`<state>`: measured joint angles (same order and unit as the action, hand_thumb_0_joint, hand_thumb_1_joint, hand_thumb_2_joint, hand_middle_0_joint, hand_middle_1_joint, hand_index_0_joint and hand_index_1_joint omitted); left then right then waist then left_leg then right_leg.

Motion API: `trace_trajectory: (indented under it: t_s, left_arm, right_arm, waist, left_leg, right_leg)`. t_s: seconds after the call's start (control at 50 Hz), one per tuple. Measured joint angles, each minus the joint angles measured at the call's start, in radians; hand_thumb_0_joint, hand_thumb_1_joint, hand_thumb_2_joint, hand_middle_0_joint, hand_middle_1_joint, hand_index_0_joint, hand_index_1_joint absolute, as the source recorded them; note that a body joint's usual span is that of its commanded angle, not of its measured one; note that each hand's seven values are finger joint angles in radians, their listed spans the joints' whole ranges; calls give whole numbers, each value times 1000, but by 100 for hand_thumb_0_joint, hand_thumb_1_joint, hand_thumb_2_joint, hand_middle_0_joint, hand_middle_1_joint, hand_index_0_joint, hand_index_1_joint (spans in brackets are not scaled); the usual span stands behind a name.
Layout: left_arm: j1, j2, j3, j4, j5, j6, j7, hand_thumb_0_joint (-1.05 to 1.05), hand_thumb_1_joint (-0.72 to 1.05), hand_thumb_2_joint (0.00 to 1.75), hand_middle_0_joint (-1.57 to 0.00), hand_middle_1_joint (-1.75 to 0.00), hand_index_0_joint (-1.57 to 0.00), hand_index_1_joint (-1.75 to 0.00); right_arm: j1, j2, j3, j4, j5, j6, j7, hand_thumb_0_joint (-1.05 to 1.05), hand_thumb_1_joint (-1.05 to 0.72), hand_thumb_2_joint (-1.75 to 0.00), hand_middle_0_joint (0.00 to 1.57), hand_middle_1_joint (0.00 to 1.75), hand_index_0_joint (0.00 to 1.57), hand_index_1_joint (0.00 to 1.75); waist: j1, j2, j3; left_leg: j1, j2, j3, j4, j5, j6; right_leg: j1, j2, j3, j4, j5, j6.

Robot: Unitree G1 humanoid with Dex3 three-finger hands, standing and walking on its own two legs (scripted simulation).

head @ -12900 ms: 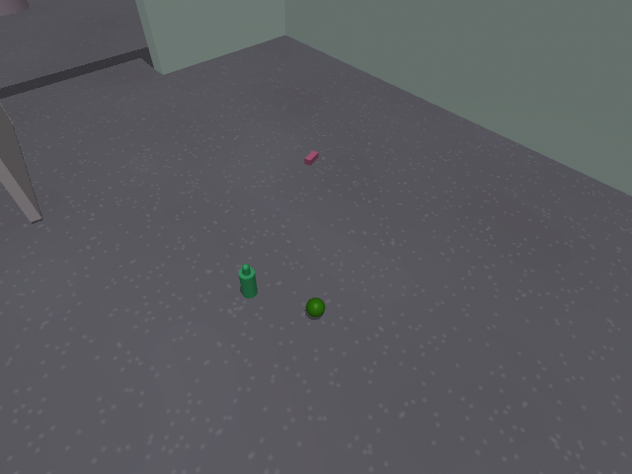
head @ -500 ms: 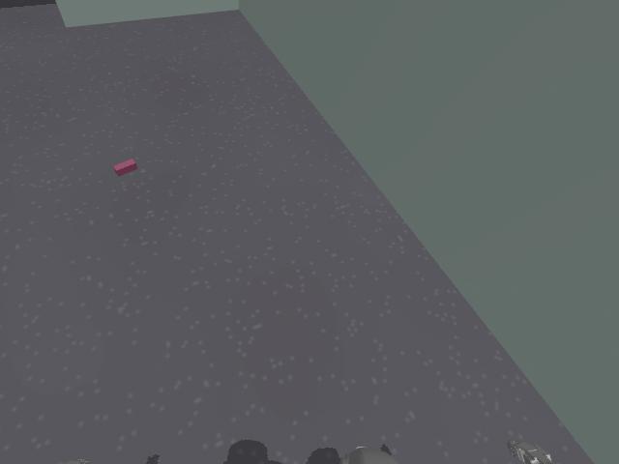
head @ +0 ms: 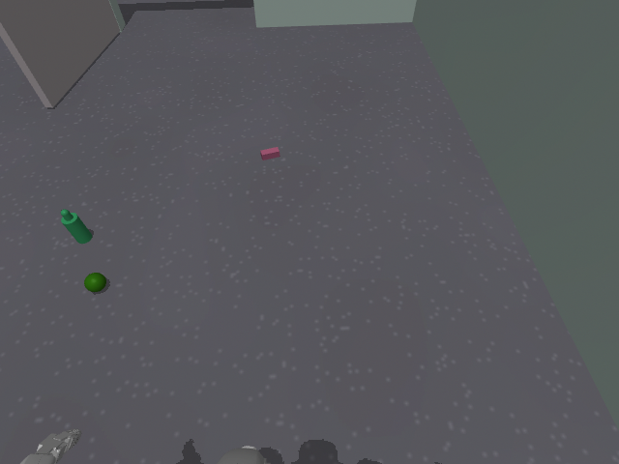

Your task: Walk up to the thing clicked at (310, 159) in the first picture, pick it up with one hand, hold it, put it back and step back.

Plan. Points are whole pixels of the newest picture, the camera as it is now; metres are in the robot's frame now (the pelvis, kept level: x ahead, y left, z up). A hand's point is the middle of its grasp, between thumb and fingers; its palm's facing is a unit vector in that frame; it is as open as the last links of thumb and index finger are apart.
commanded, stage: walk up
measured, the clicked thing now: (270, 153) +1.50 +0.25 -0.74
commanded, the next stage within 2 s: stand in 1.68 s
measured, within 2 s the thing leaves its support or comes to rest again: neither
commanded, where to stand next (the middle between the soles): +0.09 +0.01 m, yaw +19 degrees
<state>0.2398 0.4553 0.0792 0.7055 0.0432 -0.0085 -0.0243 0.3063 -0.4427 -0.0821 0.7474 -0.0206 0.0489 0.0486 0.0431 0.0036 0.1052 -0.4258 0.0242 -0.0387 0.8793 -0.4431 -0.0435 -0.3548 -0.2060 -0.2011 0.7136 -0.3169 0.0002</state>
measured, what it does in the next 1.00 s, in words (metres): steps on the spot, turning left: left foot, then right foot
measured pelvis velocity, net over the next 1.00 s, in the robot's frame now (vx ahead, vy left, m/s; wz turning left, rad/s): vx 0.00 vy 0.00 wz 0.36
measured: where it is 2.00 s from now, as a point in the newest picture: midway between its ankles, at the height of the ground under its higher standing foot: outside the picture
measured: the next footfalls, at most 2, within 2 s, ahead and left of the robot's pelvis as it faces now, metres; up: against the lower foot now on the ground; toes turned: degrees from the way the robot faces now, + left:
left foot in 0.06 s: +0.06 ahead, +0.15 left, +0.00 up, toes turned +2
right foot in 0.40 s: +0.11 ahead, -0.11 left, +0.00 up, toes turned +16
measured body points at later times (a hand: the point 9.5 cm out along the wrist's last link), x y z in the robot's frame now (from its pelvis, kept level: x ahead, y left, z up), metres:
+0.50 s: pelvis -0.01 -0.01 -0.01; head +0.03 -0.01 +0.44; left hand -0.01 +0.32 -0.12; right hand +0.18 -0.29 -0.12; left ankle +0.01 +0.14 -0.69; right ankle +0.04 -0.12 -0.72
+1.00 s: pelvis +0.00 +0.00 +0.00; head +0.01 +0.01 +0.45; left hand -0.06 +0.31 -0.13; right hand +0.19 -0.26 -0.11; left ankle -0.02 +0.14 -0.72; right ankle +0.07 -0.12 -0.72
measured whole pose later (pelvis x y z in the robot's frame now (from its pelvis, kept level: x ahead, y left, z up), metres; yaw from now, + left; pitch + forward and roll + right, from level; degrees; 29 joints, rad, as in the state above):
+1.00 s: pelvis +0.00 +0.00 +0.00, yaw +21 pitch -3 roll -1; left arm 0.24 0.39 0.03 0.94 0.02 0.00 -0.02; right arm 0.20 -0.38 -0.01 0.95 0.00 -0.01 0.00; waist 0.02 -0.01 0.07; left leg -0.34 0.00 -0.07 0.71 -0.34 -0.01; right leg -0.31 -0.06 -0.06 0.68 -0.32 0.02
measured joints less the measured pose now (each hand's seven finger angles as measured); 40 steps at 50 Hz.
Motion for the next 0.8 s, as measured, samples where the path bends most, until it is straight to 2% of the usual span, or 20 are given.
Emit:
trace_trajectory:
  t_s: [0.06, 0.08, 0.1, 0.14, 0.18, 0.24, 0.36, 0.38, 0.42, 0.44, 0.48, 0.52, 0.58, 0.66, 0.7, 0.72, 0.74, 0.76, 0.8]
  left_arm:
    - [0, 29, 8, 10, -11, 17, -9, 0, 89, 90, -20, -30, -20, -30]
    - [-3, 41, 13, 21, -16, 26, -7, 0, 89, 90, -20, -30, -20, -30]
    - [-3, 44, 17, 35, -22, 39, -4, 0, 90, 90, -20, -30, -20, -30]
    - [-3, 30, 9, 72, -28, 62, 6, 0, 90, 90, -20, -30, -20, -30]
    - [-12, 19, -4, 92, -34, 68, 7, 0, 90, 90, -20, -30, -20, -30]
    - [-10, -1, -14, 90, -42, 51, 6, 0, 90, 90, -20, -30, -20, -30]
    - [-7, -39, -27, 103, -36, 36, 8, 0, 90, 90, -20, -30, -20, -30]
    - [-9, -43, -28, 105, -36, 31, 9, 0, 90, 90, -20, -30, -20, -30]
    - [-19, -67, -28, 117, -30, 18, 15, 0, 90, 90, -20, -30, -20, -30]
    - [-19, -76, -33, 117, -22, 12, 14, 0, 90, 90, -20, -30, -20, -30]
    - [-12, -73, -40, 117, -13, 5, 7, 0, 90, 90, -20, -30, -20, -30]
    - [-11, -72, -37, 124, -11, 9, 4, 0, 90, 90, -20, -30, -20, -30]
    - [-3, -77, -38, 128, -5, -2, 5, 0, 90, 90, -20, -30, -21, -30]
    - [15, -55, -34, 125, 0, -3, -4, 0, 89, 90, -20, -30, -21, -30]
    - [19, -36, -28, 125, -6, 9, -9, 0, 89, 90, -20, -30, -21, -30]
    - [18, -24, -24, 128, -10, 15, -8, 0, 89, 90, -20, -30, -21, -30]
    - [16, -14, -19, 136, -15, 23, -5, 0, 90, 90, -20, -30, -20, -30]
    - [17, -11, -15, 145, -21, 33, -1, 0, 90, 90, -20, -30, -20, -30]
    - [19, -17, -19, 172, -28, 46, 4, 0, 90, 90, -20, -30, -20, -30]
  right_arm:
    - [9, 4, 1, 31, 5, -23, -14, 0, -90, -90, 21, 30, 21, 30]
    - [1, 18, 2, 42, 3, -32, -22, 0, -91, -90, 21, 30, 21, 30]
    - [-2, 27, 7, 44, -2, -39, -28, 0, -91, -90, 21, 30, 21, 30]
    - [5, 31, 19, 39, -7, -49, -33, 0, -90, -90, 21, 30, 21, 30]
    - [12, 39, 29, 39, -7, -49, -40, 0, -90, -90, 21, 30, 21, 30]
    - [4, 38, 40, 37, 2, -55, -52, 0, -90, -90, 21, 30, 21, 30]
    - [-32, 16, 39, 15, 0, -61, -65, 0, -90, -90, 21, 30, 21, 30]
    - [-39, 13, 40, 12, 1, -59, -65, 0, -90, -90, 21, 30, 21, 30]
    - [-63, 0, 37, 16, 10, -48, -67, 0, -90, -90, 21, 30, 21, 30]
    - [-74, 0, 35, 23, 16, -40, -70, 0, -90, -90, 21, 30, 21, 30]
    - [-87, 21, 38, 41, 17, -30, -78, 0, -90, -90, 21, 30, 21, 30]
    - [-90, 34, 45, 55, 14, -34, -72, 0, -90, -90, 21, 30, 21, 30]
    - [-86, 24, 40, 65, 10, -45, -52, 0, -90, -90, 21, 30, 21, 30]
    - [-83, 15, 33, 92, 11, -59, -37, 0, -90, -90, 21, 30, 21, 30]
    - [-72, 16, 30, 110, 11, -70, -37, 0, -90, -90, 21, 30, 21, 30]
    - [-71, 24, 28, 124, 9, -77, -41, 0, -90, -90, 21, 30, 21, 30]
    - [-74, 37, 29, 137, 4, -81, -46, 0, -90, -90, 21, 30, 21, 30]
    - [-72, 48, 33, 143, -3, -85, -50, 0, -90, -90, 21, 30, 21, 30]
    - [-61, 58, 47, 150, -4, -91, -50, 0, -90, -90, 21, 30, 21, 30]
  waist:
    - [4, -36, -2]
    - [8, -76, 12]
    - [12, -100, 17]
    - [-15, -90, 0]
    - [-41, -83, -9]
    - [-37, -85, -4]
    - [-34, -48, 7]
    - [-32, -39, 8]
    - [-27, 15, 23]
    - [-27, 38, 25]
    - [-13, 22, 17]
    - [-1, -3, 12]
    - [6, 2, -2]
    - [19, 6, -15]
    - [17, 0, -24]
    - [15, -19, -20]
    - [19, -50, -10]
    - [21, -65, -11]
    - [1, -60, -30]
  left_leg:
    - [82, -23, 39, -165, 98, 12]
    - [92, -51, 54, -163, 104, 23]
    - [92, -65, 63, -148, 93, 32]
    - [71, -63, 26, -123, 80, 47]
    - [63, -67, -23, -143, 97, 54]
    - [56, -76, -48, -172, 123, 49]
    - [10, -90, -94, -120, 114, 36]
    - [-2, -92, -101, -102, 107, 32]
    - [-18, -74, -134, -54, 91, 27]
    - [-29, -72, -151, -26, 98, 44]
    - [-61, -94, -113, 70, -33, 56]
    - [-73, -100, -55, 140, -92, 55]
    - [-69, -77, -18, 139, -46, 58]
    - [10, -43, 14, -46, 12, 45]
    - [75, -43, 34, -178, 78, 42]
    - [93, -59, 40, -215, 141, 42]
    - [104, -79, 55, -216, 151, 46]
    - [105, -85, 62, -207, 142, 49]
    - [95, -76, 43, -191, 126, 60]
  right_leg:
    - [-22, -43, -15, 80, -42, 23]
    - [-34, -73, 8, 123, -66, 13]
    - [-54, -69, 49, 178, -121, 8]
    - [-86, 6, 109, 282, -210, 4]
    - [-107, 62, 141, 342, -221, -1]
    - [-133, 92, 167, 343, -175, -9]
    - [-72, 134, 174, 177, -179, -19]
    - [-47, 145, 172, 125, -157, -24]
    - [-15, 176, 145, 71, -70, -12]
    - [-7, 182, 127, 70, -68, -7]
    - [-5, 154, 126, 83, -79, -11]
    - [15, 116, 131, 64, -75, -16]
    - [38, 85, 116, 13, -49, -9]
    - [39, 71, 103, -3, -40, 0]
    - [27, 59, 91, 30, -62, 5]
    - [17, 42, 95, 62, -80, 6]
    - [10, 22, 114, 95, -98, -5]
    - [-2, 30, 145, 124, -129, -10]
    - [-19, 75, 171, 167, -202, -16]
